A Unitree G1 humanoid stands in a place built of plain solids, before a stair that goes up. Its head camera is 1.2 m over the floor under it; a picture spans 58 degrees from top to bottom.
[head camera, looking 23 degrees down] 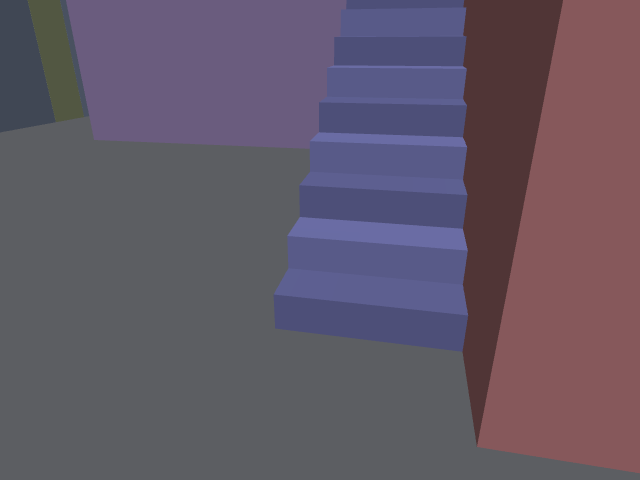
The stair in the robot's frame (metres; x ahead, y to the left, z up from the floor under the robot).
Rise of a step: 0.19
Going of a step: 0.26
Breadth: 0.96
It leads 12 degrees to the right of straight ahead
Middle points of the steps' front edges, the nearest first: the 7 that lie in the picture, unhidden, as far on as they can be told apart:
1.64 -0.26 0.19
1.89 -0.31 0.38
2.14 -0.36 0.57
2.40 -0.41 0.75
2.65 -0.46 0.94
2.90 -0.52 1.13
3.15 -0.57 1.32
